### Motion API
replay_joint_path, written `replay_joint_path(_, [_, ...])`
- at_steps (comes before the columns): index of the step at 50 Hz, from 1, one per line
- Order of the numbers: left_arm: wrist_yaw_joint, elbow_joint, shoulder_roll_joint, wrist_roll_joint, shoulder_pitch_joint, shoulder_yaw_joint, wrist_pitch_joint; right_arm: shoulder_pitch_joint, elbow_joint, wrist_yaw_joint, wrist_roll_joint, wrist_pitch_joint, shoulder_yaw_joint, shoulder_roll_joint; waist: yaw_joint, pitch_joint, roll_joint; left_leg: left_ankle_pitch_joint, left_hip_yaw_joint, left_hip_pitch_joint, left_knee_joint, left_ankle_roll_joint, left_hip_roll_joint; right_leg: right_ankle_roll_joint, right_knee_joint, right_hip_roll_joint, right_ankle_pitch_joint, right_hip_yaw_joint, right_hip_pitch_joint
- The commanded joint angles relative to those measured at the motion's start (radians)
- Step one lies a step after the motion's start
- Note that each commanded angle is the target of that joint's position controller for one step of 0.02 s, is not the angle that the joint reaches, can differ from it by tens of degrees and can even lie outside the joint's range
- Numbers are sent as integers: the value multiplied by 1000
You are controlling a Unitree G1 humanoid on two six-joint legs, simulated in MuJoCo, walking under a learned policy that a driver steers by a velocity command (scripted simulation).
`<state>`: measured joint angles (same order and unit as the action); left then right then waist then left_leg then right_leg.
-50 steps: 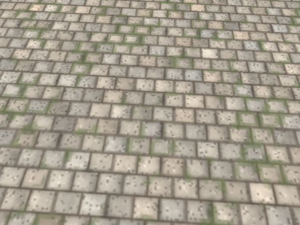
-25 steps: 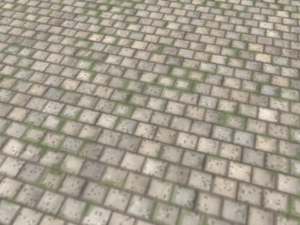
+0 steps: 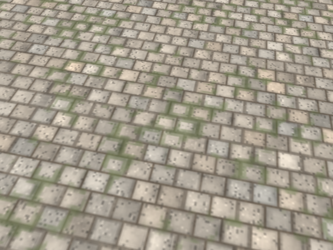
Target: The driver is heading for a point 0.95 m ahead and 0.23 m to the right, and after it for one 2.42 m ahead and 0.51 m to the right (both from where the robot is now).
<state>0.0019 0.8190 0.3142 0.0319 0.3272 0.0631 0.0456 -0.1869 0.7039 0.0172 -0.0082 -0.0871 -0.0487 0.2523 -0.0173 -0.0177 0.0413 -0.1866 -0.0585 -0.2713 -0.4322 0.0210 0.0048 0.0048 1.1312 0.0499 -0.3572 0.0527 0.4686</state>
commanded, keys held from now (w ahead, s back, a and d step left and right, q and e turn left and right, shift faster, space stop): w+e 0.30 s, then e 0.40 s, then no key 0.08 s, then q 0.04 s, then w+q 0.18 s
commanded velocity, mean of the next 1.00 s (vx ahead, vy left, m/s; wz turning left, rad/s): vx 0.29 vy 0.00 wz -0.44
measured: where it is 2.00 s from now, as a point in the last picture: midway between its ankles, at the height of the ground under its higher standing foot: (213, 165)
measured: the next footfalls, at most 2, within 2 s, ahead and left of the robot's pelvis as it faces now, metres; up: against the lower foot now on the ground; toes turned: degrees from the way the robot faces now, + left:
right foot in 0.34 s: +0.32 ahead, -0.18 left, +0.00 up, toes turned -16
left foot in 0.84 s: +0.50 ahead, -0.03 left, +0.00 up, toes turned -33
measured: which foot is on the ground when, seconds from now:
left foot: down 0.00-0.36, up 0.38-0.82, down 0.84-1.00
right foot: up 0.00-0.32, down 0.34-0.86, up 0.88-1.00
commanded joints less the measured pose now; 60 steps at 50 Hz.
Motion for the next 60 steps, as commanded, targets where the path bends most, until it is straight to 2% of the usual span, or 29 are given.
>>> replay_joint_path(1, [-4, -86, 37, -1, -14, 15, -9, -10, -20, -4, -3, -24, -35, 104, 15, 10, -153, 125, 220, 159, 271, 166, -272, -16, 8, 86, 91, 46, 209])
replay_joint_path(8, [-37, -159, 6, -11, -192, -3, -10, -42, 37, -24, 3, -19, -61, 177, 53, -40, -89, 246, -17, 176, 306, 151, -259, -13, -340, 72, 374, -8, 193])
replay_joint_path(13, [-60, -225, 32, -12, -305, 1, -16, -98, 79, -27, 30, 7, -78, 223, 74, -71, -87, 328, -88, 311, 243, 112, -300, 45, -474, 43, 291, -71, 184])
replay_joint_path(15, [-62, -234, 64, -16, -265, 18, -21, -92, 81, -30, 38, 21, -87, 255, 34, -20, -116, 643, -123, 347, 108, 89, -297, 86, -484, -20, 187, -131, 76])
replay_joint_path(17, [-47, -168, 158, -21, 2, 74, -27, -75, 69, -38, 43, 37, -79, 240, -113, 121, -87, 796, -173, 229, -298, 24, -223, 146, -579, -116, 277, -158, -307])
replay_joint_path(18, [-22, -155, 260, -18, 87, 99, -37, -119, 41, -37, -5, 29, -50, 160, -101, 212, 121, 194, -172, -58, -643, -42, -144, 215, -573, 77, 568, 126, -600])
replay_joint_path(19, [-25, -211, 321, -30, 7, 96, -28, -196, 0, -25, -16, 6, -19, 94, -5, 393, 280, -479, 3, -370, -976, -98, 55, 440, -704, 317, 555, 676, -832])
replay_joint_path(20, [-38, -233, 233, -27, 6, 72, -19, -97, 8, -17, 16, -11, -40, 199, -86, 421, 73, -448, 160, -421, -1013, -78, -3, 398, -750, 303, 585, 620, -802])
replay_joint_path(21, [-40, -226, 192, -26, -27, 60, -8, -26, -19, -18, 39, -16, -39, 199, -70, 288, 40, -374, 141, -455, -969, -58, -34, 360, -742, 264, 641, 467, -686])
replay_joint_path(22, [-37, -220, 164, -17, -73, 54, -3, -20, -7, -32, 23, -13, -37, 182, -27, 179, -48, -302, 132, -442, -886, -60, -76, 313, -743, 207, 684, 358, -539])
replay_joint_path(23, [-30, -227, 136, -14, -118, 47, -6, -24, -1, -43, 4, -2, -43, 193, 2, 140, -36, -256, 133, -395, -813, -64, -104, 290, -757, 176, 701, 294, -430])
replay_joint_path(25, [-21, -245, 138, -39, -160, 47, -10, -50, 1, -47, -2, 26, -46, 188, 45, 127, 1, -210, 132, -291, -768, -76, -98, 287, -791, 145, 781, 257, -285])
replay_joint_path(27, [-11, -238, 153, -39, -160, 52, -10, -61, 5, -52, -8, 41, -38, 160, 57, 140, 1, -169, 123, -272, -696, -98, -75, 290, -791, 125, 857, 215, -239])
replay_joint_path(31, [18, -225, 160, -19, -145, 54, -38, 20, -18, -53, -9, 53, -27, 136, 36, 156, 27, -38, 137, -287, -509, -126, -42, 249, -765, 84, 747, 210, -247])
replay_joint_path(35, [32, -222, 163, -20, -133, 55, -65, 117, -45, -41, 3, 57, -24, 138, 1, 132, 61, 16, 162, -267, -344, -127, -9, 217, -750, 75, 532, 286, -259])
replay_joint_path(39, [29, -216, 135, -26, -129, 41, -74, 121, -46, -26, 4, 44, -28, 150, -11, 126, 92, -39, 152, -195, -223, -101, 4, 209, -673, 93, 556, 342, -300])
replay_joint_path(41, [29, -212, 93, -24, -157, 20, -72, 69, -30, -17, 1, 31, -26, 137, 26, 129, 95, 92, 127, -67, -43, -59, -10, 170, -620, 75, 526, 330, -296])
replay_joint_path(42, [27, -194, 39, -34, -120, 0, -63, 56, -27, -12, -15, 21, -18, 127, 29, 144, 65, 261, 170, 59, 61, -25, -62, 123, -608, 35, 386, 306, -253])
replay_joint_path(43, [23, -178, 0, -68, -29, -15, -54, 61, -37, -13, -30, 21, -21, 177, -33, 182, -82, 409, 330, 166, 56, 40, -198, 74, -502, -53, 106, 212, -210])
replay_joint_path(44, [20, -174, 13, -63, 39, -10, -49, 78, -16, -17, -35, 32, -18, 176, -93, 156, -234, 260, 463, 173, 59, 183, -273, 25, -477, -116, -148, 106, -114])
replay_joint_path(46, [19, -193, 105, -45, -114, 12, -36, -4, -3, -12, 11, 48, -27, 180, 15, 62, -228, -245, 606, 135, 168, 232, -267, -6, -444, -105, -141, 27, -20])
replay_joint_path(48, [11, -210, 106, -36, -189, 18, -28, -39, 2, -19, 17, 53, -37, 221, 42, 6, -235, -413, 650, 117, 229, 216, -264, -11, -393, -87, -163, 32, 29])
replay_joint_path(51, [-3, -200, 69, -26, -192, 11, 13, -24, -6, -32, 26, 55, -41, 214, 23, 16, -213, -309, 543, 80, 231, 174, -191, 0, -484, -81, -130, 16, -51])
replay_joint_path(54, [-12, -165, 24, -26, -158, 7, 43, 8, -26, -46, 35, 79, -43, 199, -13, 65, -198, -177, 429, 11, 174, 146, -95, 3, -751, -114, 156, -45, -279])
replay_joint_path(56, [-4, -145, 57, -25, -78, 22, 41, 13, -48, -45, 30, 78, -35, 161, -50, 120, -157, -225, 403, -137, 83, 99, -56, 16, -752, -45, 163, -19, -498])
replay_joint_path(57, [11, -130, 100, -31, 33, 33, 35, 49, -73, -37, 27, 70, -17, 101, -99, 137, -73, -303, 351, -300, -80, 48, -8, 63, -786, 93, 44, 111, -635])
replay_joint_path(58, [12, -111, 193, -46, 73, 58, 25, 61, -119, -31, 45, 55, -4, 56, -96, 89, 156, -316, 183, -489, -296, 12, 71, 163, -902, 267, -220, 391, -651])
replay_joint_path(59, [12, -107, 182, -47, 51, 60, 27, 72, -127, -29, 44, 41, -18, 120, -90, -6, 155, -350, 172, -603, -469, 0, -16, 232, -939, 366, -272, 503, -606])
replay_joint_path(60, [18, -110, 122, -37, 36, 44, 33, 52, -111, -21, 44, 33, -30, 151, -76, -48, 97, -301, 193, -658, -559, 1, -44, 227, -936, 341, -221, 454, -611])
